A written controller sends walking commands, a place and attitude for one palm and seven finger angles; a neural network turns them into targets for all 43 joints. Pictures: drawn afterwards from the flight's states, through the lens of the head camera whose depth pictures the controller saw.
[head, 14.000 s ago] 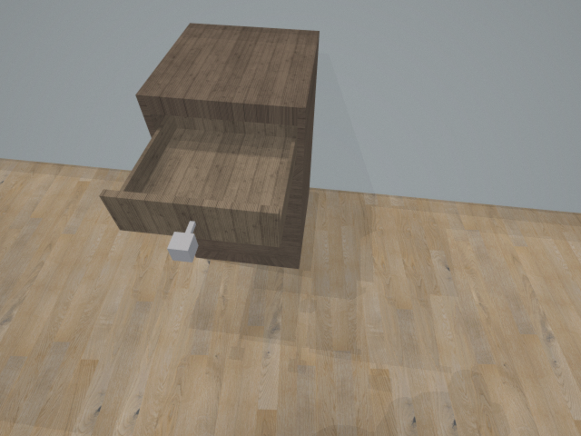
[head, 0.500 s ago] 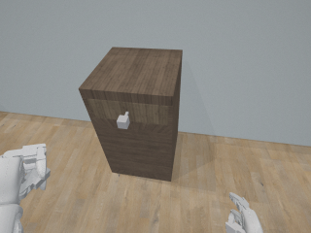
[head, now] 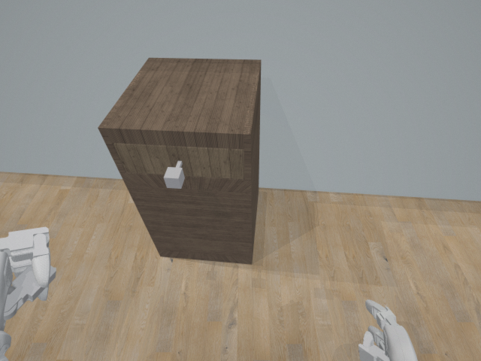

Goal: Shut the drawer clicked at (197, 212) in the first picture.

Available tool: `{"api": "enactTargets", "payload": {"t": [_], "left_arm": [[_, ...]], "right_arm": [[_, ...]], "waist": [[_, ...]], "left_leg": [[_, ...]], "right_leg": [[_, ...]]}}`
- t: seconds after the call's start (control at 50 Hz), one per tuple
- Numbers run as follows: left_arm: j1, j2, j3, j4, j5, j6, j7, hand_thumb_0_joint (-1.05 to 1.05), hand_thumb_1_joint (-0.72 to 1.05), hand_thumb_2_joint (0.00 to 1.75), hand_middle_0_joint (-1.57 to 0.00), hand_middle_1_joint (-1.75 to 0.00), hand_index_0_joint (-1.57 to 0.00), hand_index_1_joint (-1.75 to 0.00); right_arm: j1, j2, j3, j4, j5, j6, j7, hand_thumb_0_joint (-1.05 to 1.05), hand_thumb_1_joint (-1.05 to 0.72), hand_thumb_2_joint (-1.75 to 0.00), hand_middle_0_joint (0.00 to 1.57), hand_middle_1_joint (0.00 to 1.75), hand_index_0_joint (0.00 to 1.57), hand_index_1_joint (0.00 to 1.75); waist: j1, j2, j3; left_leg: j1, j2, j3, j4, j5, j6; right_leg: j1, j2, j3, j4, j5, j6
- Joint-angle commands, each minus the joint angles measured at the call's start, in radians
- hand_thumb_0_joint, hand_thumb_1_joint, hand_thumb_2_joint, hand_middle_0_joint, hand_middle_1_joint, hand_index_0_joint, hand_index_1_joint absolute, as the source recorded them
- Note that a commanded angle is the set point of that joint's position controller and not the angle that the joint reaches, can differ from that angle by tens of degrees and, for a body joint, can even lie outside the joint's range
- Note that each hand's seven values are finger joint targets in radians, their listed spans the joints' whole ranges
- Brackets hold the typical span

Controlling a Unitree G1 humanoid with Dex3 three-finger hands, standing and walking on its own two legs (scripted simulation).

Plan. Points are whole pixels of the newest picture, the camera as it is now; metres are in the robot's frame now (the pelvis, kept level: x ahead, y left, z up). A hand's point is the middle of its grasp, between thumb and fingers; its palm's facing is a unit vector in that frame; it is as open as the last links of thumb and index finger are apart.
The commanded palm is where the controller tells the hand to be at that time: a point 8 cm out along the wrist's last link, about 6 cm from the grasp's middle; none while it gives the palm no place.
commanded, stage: step back with the hand held close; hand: left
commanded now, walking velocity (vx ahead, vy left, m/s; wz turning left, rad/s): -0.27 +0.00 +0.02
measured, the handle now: (176, 172) +0.64 +0.25 -0.14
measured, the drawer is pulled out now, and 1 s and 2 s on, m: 0.00 0.00 0.00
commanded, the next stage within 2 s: stop stepping back and stand still in 1.24 s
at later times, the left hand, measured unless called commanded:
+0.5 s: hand (2, 336) +0.12 +0.26 +0.15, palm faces +0.37 -0.79 -0.48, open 3.2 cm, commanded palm +0.06 +0.30 +0.17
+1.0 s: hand out of the picture +0.07 +0.25 +0.16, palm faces +0.36 -0.81 -0.47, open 3.2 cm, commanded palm +0.00 +0.30 +0.17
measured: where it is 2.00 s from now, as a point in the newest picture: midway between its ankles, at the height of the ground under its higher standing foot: outside the picture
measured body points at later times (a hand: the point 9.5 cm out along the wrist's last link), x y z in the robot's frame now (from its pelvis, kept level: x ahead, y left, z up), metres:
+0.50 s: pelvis -0.07 +0.02 -0.01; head -0.05 +0.01 +0.44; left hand +0.09 +0.30 +0.18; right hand +0.12 -0.21 -0.09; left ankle -0.01 +0.11 -0.74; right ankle -0.01 -0.12 -0.74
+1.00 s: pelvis -0.12 +0.02 -0.02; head -0.09 +0.03 +0.43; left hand +0.04 +0.30 +0.18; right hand +0.06 -0.23 -0.09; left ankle -0.05 +0.11 -0.74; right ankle -0.05 -0.12 -0.74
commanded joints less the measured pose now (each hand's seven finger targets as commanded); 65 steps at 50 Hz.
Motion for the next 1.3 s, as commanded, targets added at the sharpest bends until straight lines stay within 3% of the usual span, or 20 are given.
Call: {"api": "enactTargets", "payload": {"t": [0.0,0.16,0.36,0.5,0.56,0.64,0.68,0.72,0.8,0.88,0.92,0.94,0.96,1.0,1.02,1.06,1.1,1.18,1.24,1.28], "left_arm": [[0.054,0.182,0.132,-0.228,-0.009,-0.073,0.028,0.00,0.90,0.90,-1.40,-1.60,-1.40,-1.60],[0.065,0.196,0.141,-0.269,-0.008,-0.078,0.044,0.00,0.90,0.90,-1.40,-1.60,-1.40,-1.60],[0.037,0.182,0.143,-0.283,0.013,-0.103,0.054,0.00,0.90,0.90,-1.40,-1.60,-1.40,-1.60],[0.000,0.185,0.133,-0.312,0.018,-0.128,0.067,0.00,0.90,0.90,-1.40,-1.60,-1.40,-1.60],[-0.002,0.186,0.124,-0.327,0.018,-0.138,0.078,0.00,0.90,0.90,-1.40,-1.60,-1.40,-1.60],[0.021,0.189,0.154,-0.319,0.031,-0.146,0.078,0.00,0.90,0.90,-1.40,-1.60,-1.40,-1.60],[0.035,0.206,0.179,-0.320,0.039,-0.152,0.072,0.00,0.90,0.90,-1.40,-1.60,-1.40,-1.60],[0.029,0.210,0.194,-0.314,0.051,-0.165,0.064,0.00,0.90,0.90,-1.40,-1.60,-1.40,-1.60],[0.045,0.216,0.182,-0.347,0.022,-0.177,0.052,0.00,0.90,0.90,-1.40,-1.60,-1.40,-1.60],[0.029,0.245,0.184,-0.336,0.002,-0.172,0.075,0.00,0.90,0.90,-1.40,-1.60,-1.40,-1.60],[0.042,0.233,0.182,-0.314,0.003,-0.163,0.080,0.00,0.90,0.90,-1.40,-1.60,-1.40,-1.60],[0.041,0.231,0.180,-0.324,0.005,-0.167,0.078,0.00,0.90,0.90,-1.40,-1.60,-1.40,-1.60],[0.040,0.234,0.177,-0.340,0.008,-0.172,0.075,0.00,0.90,0.90,-1.40,-1.60,-1.40,-1.60],[0.064,0.242,0.206,-0.344,0.029,-0.185,0.062,0.00,0.90,0.90,-1.40,-1.60,-1.40,-1.60],[0.041,0.230,0.197,-0.370,0.032,-0.181,0.059,0.00,0.90,0.90,-1.40,-1.60,-1.40,-1.60],[0.042,0.214,0.179,-0.379,0.019,-0.176,0.066,0.00,0.90,0.90,-1.40,-1.60,-1.40,-1.60],[0.082,0.173,0.129,-0.368,0.006,-0.167,0.064,0.00,0.90,0.90,-1.40,-1.60,-1.40,-1.60],[0.033,0.197,0.114,-0.395,0.002,-0.154,0.057,0.00,0.90,0.90,-1.40,-1.60,-1.40,-1.60],[0.048,0.226,0.138,-0.398,-0.018,-0.149,0.039,0.00,0.90,0.90,-1.40,-1.60,-1.40,-1.60],[0.070,0.282,0.187,-0.415,-0.023,-0.154,0.026,0.00,0.90,0.90,-1.40,-1.60,-1.40,-1.60]], "right_arm": [[-0.115,-0.091,-0.049,-0.176,0.002,-0.018,-0.010,0.00,-0.90,-0.90,0.20,0.30,0.20,0.30],[-0.105,-0.097,-0.060,-0.189,0.007,-0.006,-0.021,0.00,-0.90,-0.90,0.20,0.30,0.20,0.30],[-0.094,-0.104,-0.057,-0.198,0.011,-0.043,-0.022,0.00,-0.90,-0.90,0.20,0.30,0.20,0.30],[-0.075,-0.103,-0.058,-0.181,0.003,-0.069,-0.025,0.00,-0.90,-0.90,0.20,0.30,0.20,0.30],[-0.066,-0.108,-0.056,-0.170,0.001,-0.075,-0.027,0.00,-0.90,-0.90,0.20,0.30,0.20,0.30],[-0.090,-0.117,-0.056,-0.181,0.002,-0.079,-0.031,0.00,-0.90,-0.90,0.20,0.30,0.20,0.30],[-0.102,-0.108,-0.061,-0.189,0.002,-0.085,-0.032,0.00,-0.90,-0.90,0.20,0.30,0.20,0.30],[-0.111,-0.115,-0.066,-0.190,0.000,-0.095,-0.026,0.00,-0.90,-0.90,0.20,0.30,0.20,0.30],[-0.072,-0.096,-0.072,-0.150,-0.002,-0.096,-0.012,0.00,-0.90,-0.90,0.20,0.30,0.20,0.30],[-0.064,-0.078,-0.089,-0.114,-0.001,-0.065,-0.001,0.00,-0.90,-0.90,0.20,0.30,0.20,0.30],[-0.080,-0.064,-0.079,-0.113,-0.001,-0.046,-0.004,0.00,-0.90,-0.90,0.20,0.30,0.20,0.30],[-0.089,-0.075,-0.078,-0.115,0.001,-0.044,-0.009,0.00,-0.90,-0.90,0.20,0.30,0.20,0.30],[-0.098,-0.094,-0.077,-0.123,0.001,-0.047,-0.016,0.00,-0.90,-0.90,0.20,0.30,0.20,0.30],[-0.112,-0.111,-0.081,-0.148,-0.006,-0.073,-0.024,0.00,-0.90,-0.90,0.20,0.30,0.20,0.30],[-0.099,-0.102,-0.080,-0.147,-0.022,-0.085,-0.023,0.00,-0.90,-0.90,0.20,0.30,0.20,0.30],[-0.062,-0.089,-0.083,-0.120,-0.024,-0.108,-0.015,0.00,-0.90,-0.90,0.20,0.30,0.20,0.30],[-0.054,-0.086,-0.073,-0.097,-0.025,-0.124,-0.001,0.00,-0.90,-0.90,0.20,0.30,0.20,0.30],[-0.049,-0.086,-0.058,-0.060,-0.042,-0.141,0.013,0.00,-0.90,-0.90,0.20,0.30,0.20,0.30],[-0.058,-0.083,-0.056,-0.063,-0.046,-0.112,0.022,0.00,-0.90,-0.90,0.20,0.30,0.20,0.30],[-0.073,-0.084,-0.055,-0.093,-0.040,-0.076,0.026,0.00,-0.90,-0.90,0.20,0.30,0.20,0.30]], "waist": [[0.004,-0.017,-0.143],[0.000,-0.007,-0.141],[-0.011,-0.007,-0.059],[-0.024,-0.062,-0.037],[-0.029,-0.017,-0.035],[-0.017,0.099,-0.048],[-0.007,0.114,-0.082],[-0.005,0.109,-0.050],[-0.028,-0.070,-0.140],[-0.039,-0.198,-0.152],[-0.040,-0.197,-0.118],[-0.041,-0.143,-0.100],[-0.037,-0.025,-0.087],[-0.025,0.236,-0.144],[-0.023,0.226,-0.131],[-0.018,0.061,-0.134],[-0.015,0.085,-0.163],[-0.017,0.172,-0.192],[-0.004,0.147,-0.250],[-0.005,0.072,-0.247]], "left_leg": [[0.018,0.028,-0.033,-0.048,0.386,0.031],[-0.075,0.044,-0.057,-0.071,0.347,0.034],[-0.395,0.069,-0.110,-0.141,-0.173,0.074],[-0.295,0.020,-0.090,-0.019,-0.229,0.049],[-0.236,0.026,-0.107,-0.013,-0.227,0.042],[-0.505,0.128,-0.218,-0.235,-0.356,0.094],[-0.560,0.150,-0.235,-0.233,-0.311,0.113],[-0.690,0.162,-0.238,-0.219,-0.399,0.137],[-0.350,0.019,-0.092,0.052,-0.054,0.056],[-0.114,-0.066,-0.050,0.329,-0.058,-0.005],[-0.099,-0.045,-0.068,0.205,-0.020,0.004],[-0.095,-0.019,-0.093,0.076,0.046,0.019],[-0.138,0.043,-0.153,-0.042,0.105,0.042],[-0.438,0.258,-0.386,-0.325,-0.182,0.132],[-0.476,0.308,-0.440,-0.348,-0.232,0.172],[-0.260,0.281,-0.348,-0.211,0.058,0.187],[-0.089,0.238,-0.272,-0.166,0.249,0.154],[0.062,0.218,-0.239,-0.179,0.363,0.131],[0.109,0.198,-0.186,-0.143,0.463,0.086],[0.075,0.126,-0.100,-0.048,0.390,0.034]], "right_leg": [[0.056,-0.062,0.032,0.005,0.373,0.001],[0.059,-0.037,0.022,0.060,0.323,0.014],[0.126,-0.023,0.061,0.133,0.144,0.016],[-0.087,-0.066,0.127,-0.026,-0.136,-0.012],[-0.167,-0.063,0.105,-0.039,-0.204,-0.014],[0.111,0.039,0.042,0.215,-0.017,0.021],[0.192,0.058,0.050,0.307,0.127,0.024],[0.256,0.067,0.081,0.349,0.112,0.026],[0.004,-0.064,0.226,0.129,0.336,-0.028],[-0.290,-0.239,0.327,-0.106,0.109,-0.132],[-0.292,-0.197,0.240,-0.070,0.116,-0.105],[-0.282,-0.129,0.185,-0.020,0.092,-0.066],[-0.238,-0.034,0.121,0.064,0.069,-0.023],[0.059,0.109,0.043,0.474,-0.092,0.022],[0.022,0.104,0.086,0.634,-0.168,0.016],[-0.161,0.070,0.112,0.603,-0.249,0.007],[-0.219,0.061,0.070,0.465,-0.300,0.006],[-0.205,0.061,0.037,0.256,-0.292,0.001],[-0.103,0.055,0.012,0.028,-0.170,-0.012],[-0.070,-0.008,0.046,-0.111,0.046,-0.031]]}}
